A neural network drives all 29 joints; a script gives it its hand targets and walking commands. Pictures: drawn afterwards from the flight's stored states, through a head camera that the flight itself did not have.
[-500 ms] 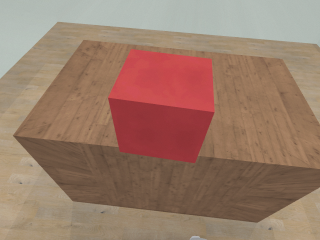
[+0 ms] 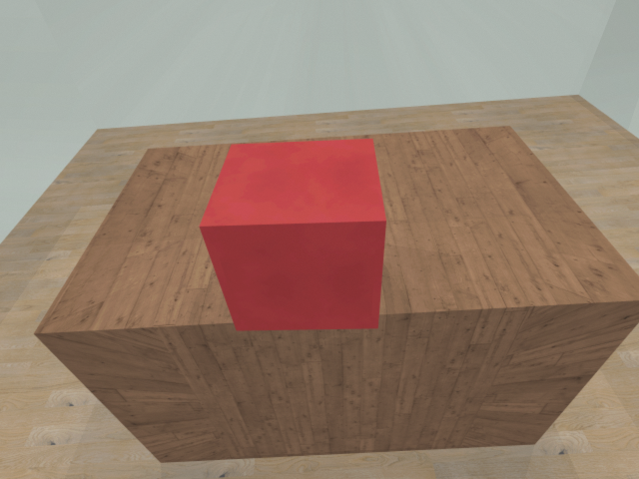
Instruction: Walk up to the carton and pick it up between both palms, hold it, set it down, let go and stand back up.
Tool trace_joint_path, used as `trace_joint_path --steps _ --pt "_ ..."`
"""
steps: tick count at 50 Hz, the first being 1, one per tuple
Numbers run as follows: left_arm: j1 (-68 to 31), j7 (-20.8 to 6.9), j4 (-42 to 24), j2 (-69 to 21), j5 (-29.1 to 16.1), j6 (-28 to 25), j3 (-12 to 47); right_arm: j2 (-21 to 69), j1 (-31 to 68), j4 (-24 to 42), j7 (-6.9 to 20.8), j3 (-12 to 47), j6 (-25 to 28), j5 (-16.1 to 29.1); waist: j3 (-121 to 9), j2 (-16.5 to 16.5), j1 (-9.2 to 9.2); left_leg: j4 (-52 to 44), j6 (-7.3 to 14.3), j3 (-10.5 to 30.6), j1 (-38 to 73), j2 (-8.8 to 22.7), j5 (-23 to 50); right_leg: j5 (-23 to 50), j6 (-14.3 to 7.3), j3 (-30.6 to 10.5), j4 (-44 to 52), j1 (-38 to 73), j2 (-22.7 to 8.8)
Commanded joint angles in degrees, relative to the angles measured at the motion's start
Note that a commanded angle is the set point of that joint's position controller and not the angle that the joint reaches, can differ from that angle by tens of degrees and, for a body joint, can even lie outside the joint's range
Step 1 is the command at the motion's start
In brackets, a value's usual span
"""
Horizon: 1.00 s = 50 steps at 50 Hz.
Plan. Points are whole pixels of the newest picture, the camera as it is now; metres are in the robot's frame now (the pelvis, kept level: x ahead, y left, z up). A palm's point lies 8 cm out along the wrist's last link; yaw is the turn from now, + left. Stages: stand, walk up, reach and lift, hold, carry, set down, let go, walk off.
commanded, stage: walk up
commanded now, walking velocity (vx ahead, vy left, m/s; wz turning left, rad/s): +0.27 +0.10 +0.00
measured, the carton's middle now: (304, 235) +0.51 +0.05 +0.03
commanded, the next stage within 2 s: none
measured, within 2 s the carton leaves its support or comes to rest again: neither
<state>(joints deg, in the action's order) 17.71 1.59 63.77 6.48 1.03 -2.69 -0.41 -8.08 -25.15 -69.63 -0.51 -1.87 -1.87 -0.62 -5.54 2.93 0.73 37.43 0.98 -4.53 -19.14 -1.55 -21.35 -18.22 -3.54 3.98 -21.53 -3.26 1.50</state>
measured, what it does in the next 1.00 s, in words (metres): steps on the spot: left foot, then right foot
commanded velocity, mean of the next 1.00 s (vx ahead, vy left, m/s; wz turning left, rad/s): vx -0.02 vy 0.03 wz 0.00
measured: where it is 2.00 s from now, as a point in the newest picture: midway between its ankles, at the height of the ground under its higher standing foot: outside the picture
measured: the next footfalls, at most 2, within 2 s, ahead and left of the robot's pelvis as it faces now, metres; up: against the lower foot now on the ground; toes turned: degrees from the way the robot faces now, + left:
left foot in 0.34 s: +0.26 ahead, +0.19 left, +0.00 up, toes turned +12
right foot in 0.76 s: +0.15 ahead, -0.08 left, +0.00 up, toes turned -3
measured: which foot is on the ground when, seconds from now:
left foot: up 0.00-0.32, down 0.34-0.78, up 0.80-1.00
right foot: down 0.00-0.40, up 0.42-0.74, down 0.76-1.00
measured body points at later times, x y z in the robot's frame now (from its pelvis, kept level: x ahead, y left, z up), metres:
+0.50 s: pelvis +0.12 +0.06 -0.03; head +0.19 +0.07 +0.41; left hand +0.03 +0.24 -0.19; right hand +0.24 -0.14 -0.18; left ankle +0.22 +0.18 -0.74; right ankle -0.02 -0.07 -0.68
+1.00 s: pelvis +0.06 -0.03 -0.01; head +0.11 -0.10 +0.43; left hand +0.11 +0.21 -0.13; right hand +0.11 -0.30 -0.19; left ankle +0.06 +0.16 -0.64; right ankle +0.11 -0.08 -0.74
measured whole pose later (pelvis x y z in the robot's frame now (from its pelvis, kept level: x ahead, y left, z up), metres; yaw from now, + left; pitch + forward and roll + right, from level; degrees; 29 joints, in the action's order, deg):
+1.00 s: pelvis +0.06 -0.03 -0.01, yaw +2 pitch -2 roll +6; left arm 10.4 1.4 56.0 8.0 0.5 2.1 -1.7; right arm -16.8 -7.9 -61.1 -0.7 -6.7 -5.9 -1.5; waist 8.3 2.7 0.7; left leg 68.3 -2.2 7.8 -30.4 -5.7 -20.1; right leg -15.2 -3.3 4.2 -36.1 -19.5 -3.1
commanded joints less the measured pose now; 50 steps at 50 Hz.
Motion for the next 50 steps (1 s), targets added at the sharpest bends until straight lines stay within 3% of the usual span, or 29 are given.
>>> trace_joint_path --steps 1,3,9,10,11,14,16,17,18,19,20,21,23,24,26,27,30,33,35,37,38,39,40,41,42,43,45,47,50 --pt "8.3 1.7 0.5 11.1 0.0 -0.1 -2.2 -4.7 10.2 8.0 1.2 -1.6 2.1 -1.6 24.3 -5.0 -2.58 15.0 -2.4 4.6 -30.7 6.2 2.4 -17.4 -4.2 -23.4 19.1 2.2 -25.4" --pt "8.9 1.8 0.0 11.0 -0.5 -0.6 -2.4 -3.3 8.0 7.1 1.8 -1.9 1.9 -2.3 22.4 -4.0 -2.03 17.0 -3.5 4.2 -27.5 6.4 7.3 -8.7 -2.2 -18.4 17.5 -1.0 -22.8" --pt "12.5 1.0 -0.7 5.7 -0.1 -1.9 -0.6 -3.5 10.1 9.9 2.0 -2.0 1.1 -0.5 22.1 -11.2 -2.24 15.4 -5.3 1.0 -20.2 7.4 16.2 21.7 -1.0 -7.2 11.3 -8.7 -18.7" --pt "11.1 0.8 -0.5 2.8 -0.2 -2.1 0.5 -1.9 10.4 9.7 1.4 -1.3 1.1 0.5 22.0 -13.6 -1.06 10.6 -4.9 0.1 -14.3 6.6 15.7 36.1 -0.4 -2.9 9.4 -11.7 -16.0" --pt "11.2 1.2 1.4 1.9 -1.3 -1.4 0.8 -1.0 12.8 11.6 1.5 -0.5 1.6 0.9 22.1 -18.6 1.08 7.2 -3.8 -0.6 -6.8 6.1 16.2 39.8 0.1 3.4 6.4 -16.2 -8.8" --pt "16.0 0.8 2.4 4.1 0.1 -0.8 0.3 -3.8 14.0 11.9 0.5 -0.3 2.0 0.7 22.2 -16.7 -1.34 5.6 -2.8 -6.5 -1.5 1.2 13.7 47.7 -1.0 2.1 -0.4 -16.6 -9.3" --pt "17.0 0.3 2.7 6.2 0.3 -0.9 -0.2 -5.3 7.9 10.1 -0.1 -0.4 2.5 0.4 19.8 -13.3 1.57 -1.2 -1.1 -6.2 5.8 0.9 17.7 52.5 -1.2 0.5 -9.4 -15.5 -10.3" --pt "17.2 0.2 2.7 6.5 0.0 -1.0 -0.4 -7.3 2.4 8.8 -0.4 -0.9 3.4 0.1 16.1 -10.8 4.05 -5.8 0.0 -3.4 11.9 2.8 26.1 49.3 0.3 0.5 -15.4 -14.8 -9.3" --pt "19.0 0.2 2.3 5.7 -0.6 -1.2 -0.6 -10.7 -2.9 8.0 -0.6 -1.7 4.4 -0.5 9.4 -4.7 5.43 -5.4 1.9 3.7 21.1 9.9 45.9 34.9 2.3 0.3 -22.6 -16.4 -7.9" --pt "22.9 0.5 2.0 3.5 -2.0 -0.7 -0.4 -13.1 -6.4 7.5 -0.7 -2.2 4.9 -0.8 0.0 5.6 5.32 -4.1 7.2 16.7 31.3 23.8 69.5 1.6 4.5 2.1 -34.5 -20.7 -3.8" --pt "25.9 0.7 2.5 0.9 -3.1 0.5 -0.1 -15.1 -4.5 7.0 -0.7 -2.6 4.2 0.8 -7.8 14.3 4.33 -7.8 16.1 22.7 31.2 29.0 65.1 -12.2 4.4 1.6 -41.3 -18.1 -2.1" --pt "21.3 0.6 2.4 4.0 -2.2 1.4 -1.1 -14.0 -1.0 7.6 -0.8 -2.5 3.5 1.1 -8.9 15.6 5.21 -14.6 18.1 26.9 24.6 28.9 53.0 -18.1 4.4 0.1 -46.0 -15.1 -2.7" --pt "9.8 -0.3 0.3 7.8 -1.0 1.9 -2.5 -10.3 2.0 8.7 -1.4 -1.0 3.2 0.3 -5.5 5.4 4.93 -17.5 13.9 21.5 13.6 23.1 53.1 -16.1 3.9 -3.8 -46.8 -10.5 -3.2" --pt "8.8 -0.7 0.0 4.9 -0.8 2.2 -2.0 -10.0 5.2 9.2 -2.0 -0.7 3.0 0.0 -3.3 4.4 2.99 -16.8 12.4 16.7 10.2 21.6 49.6 -16.2 3.9 -4.2 -44.0 -10.3 -4.0" --pt "12.2 -0.5 1.0 -1.2 0.2 3.1 -0.3 -9.8 14.1 10.7 -2.8 -1.0 2.4 -0.3 -0.5 7.1 -1.04 -16.5 10.3 9.0 6.5 19.5 39.9 -16.4 3.9 -3.9 -38.0 -10.0 -5.3" --pt "11.8 0.0 1.0 -0.8 0.2 3.6 -0.5 -10.0 15.9 11.6 -2.9 -1.4 2.3 -0.6 1.0 7.7 -1.18 -15.4 10.4 8.0 7.6 19.9 44.8 -17.0 4.4 -2.9 -36.1 -12.1 -4.9" --pt "6.9 1.6 -1.3 5.8 -0.3 5.2 -3.1 -11.6 11.5 12.4 -3.0 -2.6 2.1 -1.3 0.8 5.0 1.81 -13.4 14.2 15.5 11.2 27.0 56.9 -18.3 6.4 -3.2 -35.3 -17.3 -5.3" --pt "3.1 0.7 -4.6 7.1 -0.3 6.2 -4.2 -14.4 12.2 13.0 -3.7 -4.3 1.0 -1.7 -0.8 6.5 1.65 -15.0 14.1 19.3 6.3 30.2 50.5 -14.8 6.7 -6.4 -34.3 -15.7 -7.2" --pt "4.0 0.0 -5.4 6.2 -0.5 6.4 -4.1 -14.7 19.0 15.1 -3.6 -4.9 0.3 -2.0 -0.9 9.0 -1.17 -15.1 10.8 16.0 -0.6 27.4 40.2 -9.0 6.0 -7.4 -27.8 -10.4 -8.2" --pt "8.0 -0.6 -4.4 5.8 -0.5 5.7 -4.0 -13.0 25.6 16.9 -3.1 -4.5 -0.5 -1.5 -2.2 8.1 -5.68 -10.5 4.9 7.8 -7.5 19.8 28.4 5.5 4.9 -5.1 -13.2 0.5 -6.9" --pt "10.1 -0.9 -3.6 7.6 -0.4 5.0 -4.2 -11.0 25.4 17.0 -2.9 -3.8 -1.1 -1.4 -2.3 0.8 -7.03 -3.6 2.1 3.6 -10.0 14.5 18.0 9.8 4.5 -5.5 -6.7 3.5 -7.1" --pt "9.6 -0.9 -4.5 12.0 0.1 4.3 -4.7 -7.4 23.7 17.8 -2.6 -2.6 -1.8 -1.0 -0.4 -17.9 -7.0 9.4 -1.3 -2.3 -15.9 6.3 -4.3 9.0 3.1 -16.4 4.0 1.3 -16.8" --pt "5.3 -0.5 -7.1 19.1 0.1 4.3 -5.6 -6.4 23.5 18.4 -3.1 -2.5 -3.2 -0.3 1.4 -32.0 -6.56 18.6 -3.3 -1.2 -18.8 -0.6 -19.4 8.1 -1.6 -30.3 10.6 -8.7 -27.4" --pt "0.9 -0.1 -7.7 19.5 0.7 4.6 -5.9 -9.5 24.1 18.2 -3.3 -3.9 -4.2 -0.6 4.7 -31.0 -7.06 25.5 -2.5 6.7 -15.6 1.2 -16.6 -2.4 -4.3 -33.4 13.1 -18.1 -28.6" --pt "-3.7 0.2 -9.3 17.2 1.1 4.7 -5.1 -10.2 24.4 17.1 -2.6 -3.8 -4.6 -0.6 9.0 -25.8 -5.31 28.6 -1.7 11.1 -15.3 1.8 -12.9 -9.2 -2.1 -31.3 13.4 -21.8 -26.5" --pt "-8.2 0.5 -11.4 15.7 1.4 4.8 -4.4 -9.9 22.8 14.9 -1.6 -3.9 -4.4 -0.4 11.1 -14.9 -3.1 29.6 -0.9 14.5 -16.5 1.1 -8.1 -11.2 1.7 -26.0 11.5 -19.8 -22.5" --pt "-12.7 1.1 -14.2 17.9 0.7 4.1 -4.8 -9.7 16.8 11.6 -0.3 -4.8 -4.0 -0.5 9.4 -7.1 0.79 32.1 -1.8 15.4 -22.5 -2.2 -1.9 1.3 7.4 -22.3 7.2 -9.3 -21.4" --pt "-7.6 0.9 -13.0 19.0 -0.8 3.3 -5.4 -10.4 13.6 10.2 0.0 -5.2 -3.5 -1.1 4.1 -8.7 -0.39 33.6 -3.3 16.7 -19.1 -2.9 1.6 10.7 10.1 -22.1 4.0 -2.4 -21.1" --pt "-3.5 0.9 -10.7 15.0 -1.3 2.7 -4.0 -11.7 10.9 8.8 0.5 -5.8 -2.9 -0.8 0.7 -12.0 -0.87 32.4 -4.7 16.8 -16.6 -2.9 7.0 -2.8 11.6 -21.0 6.5 2.0 -19.2"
